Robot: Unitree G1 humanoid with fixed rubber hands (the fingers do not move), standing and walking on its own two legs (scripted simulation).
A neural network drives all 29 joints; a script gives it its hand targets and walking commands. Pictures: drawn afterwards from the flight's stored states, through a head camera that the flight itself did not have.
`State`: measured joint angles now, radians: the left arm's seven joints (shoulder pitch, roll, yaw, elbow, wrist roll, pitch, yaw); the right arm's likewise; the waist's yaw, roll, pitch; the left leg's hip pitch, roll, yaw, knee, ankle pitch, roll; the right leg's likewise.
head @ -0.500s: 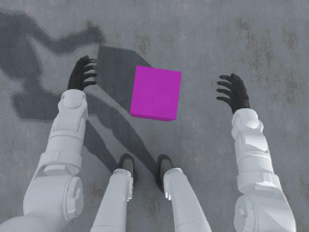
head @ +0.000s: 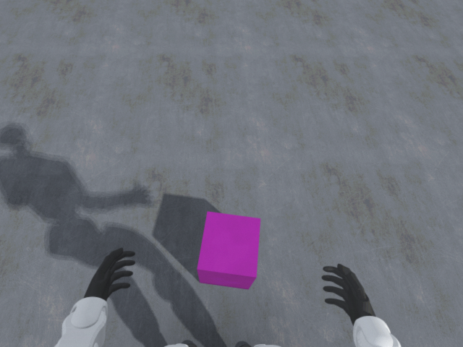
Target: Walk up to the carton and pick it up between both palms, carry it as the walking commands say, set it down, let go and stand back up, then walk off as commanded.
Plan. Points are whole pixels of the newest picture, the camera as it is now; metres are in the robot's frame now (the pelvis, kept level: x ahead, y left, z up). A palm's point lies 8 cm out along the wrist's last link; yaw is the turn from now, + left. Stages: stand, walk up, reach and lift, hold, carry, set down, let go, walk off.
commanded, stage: let go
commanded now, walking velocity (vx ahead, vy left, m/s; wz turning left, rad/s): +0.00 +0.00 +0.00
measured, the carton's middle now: (228, 252) +0.43 -0.03 -0.65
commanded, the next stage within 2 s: stand in 0.54 s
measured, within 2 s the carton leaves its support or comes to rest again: neither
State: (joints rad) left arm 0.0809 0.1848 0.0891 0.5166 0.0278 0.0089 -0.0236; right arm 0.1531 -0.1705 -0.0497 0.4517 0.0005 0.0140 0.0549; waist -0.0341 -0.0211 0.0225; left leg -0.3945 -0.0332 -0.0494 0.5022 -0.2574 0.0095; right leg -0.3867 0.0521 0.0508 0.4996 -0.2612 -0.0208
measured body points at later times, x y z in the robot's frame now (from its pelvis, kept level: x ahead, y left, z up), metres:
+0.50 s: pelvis +0.00 +0.01 +0.00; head +0.01 +0.01 +0.45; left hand +0.18 +0.24 -0.07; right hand +0.17 -0.22 -0.07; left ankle -0.01 +0.11 -0.74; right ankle -0.01 -0.10 -0.74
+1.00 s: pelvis +0.02 +0.00 +0.00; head +0.03 +0.00 +0.45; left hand +0.15 +0.30 -0.09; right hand +0.17 -0.29 -0.10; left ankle -0.01 +0.11 -0.74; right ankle -0.01 -0.10 -0.74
